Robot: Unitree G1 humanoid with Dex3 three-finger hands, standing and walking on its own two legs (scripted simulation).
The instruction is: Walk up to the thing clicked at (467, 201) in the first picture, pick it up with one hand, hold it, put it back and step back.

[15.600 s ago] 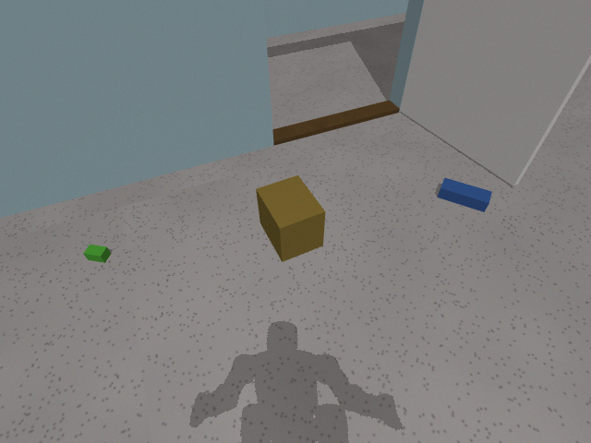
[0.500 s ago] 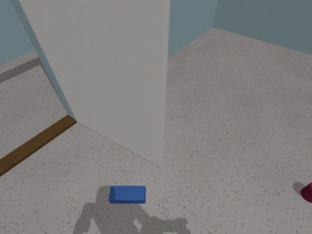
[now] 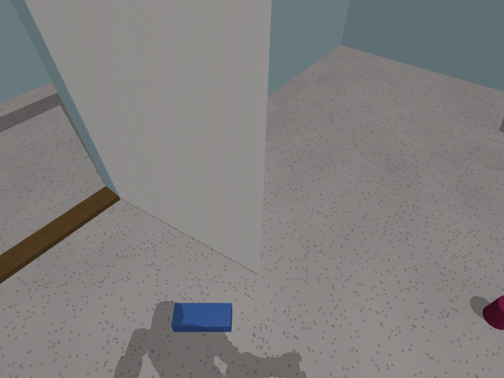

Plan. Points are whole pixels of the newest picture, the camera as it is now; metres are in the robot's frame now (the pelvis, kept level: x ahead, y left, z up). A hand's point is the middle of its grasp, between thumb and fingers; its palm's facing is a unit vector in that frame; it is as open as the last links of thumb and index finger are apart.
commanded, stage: walk up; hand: left
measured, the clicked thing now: (203, 317) +0.49 +0.22 -0.75
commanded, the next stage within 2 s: none
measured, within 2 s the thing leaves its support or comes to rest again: neither
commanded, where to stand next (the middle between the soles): +0.13 -0.02 m, yaw -1 degrees
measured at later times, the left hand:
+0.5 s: hand out of the picture +0.15 +0.17 -0.15, palm faces +0.01 -0.92 -0.39, open 7.4 cm
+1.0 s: hand (124, 372) +0.19 +0.26 -0.18, palm faces +0.00 -0.92 -0.39, open 7.4 cm
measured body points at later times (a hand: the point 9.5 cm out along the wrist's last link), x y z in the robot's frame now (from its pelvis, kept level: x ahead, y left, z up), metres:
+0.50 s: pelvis +0.09 -0.08 -0.02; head +0.11 -0.11 +0.43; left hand +0.15 +0.22 -0.12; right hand +0.13 -0.40 -0.16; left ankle +0.07 +0.06 -0.70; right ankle +0.12 -0.21 -0.75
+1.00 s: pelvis +0.10 -0.01 -0.03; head +0.16 +0.00 +0.42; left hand +0.19 +0.31 -0.15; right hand +0.22 -0.32 -0.13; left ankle +0.11 +0.09 -0.75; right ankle +0.09 -0.15 -0.73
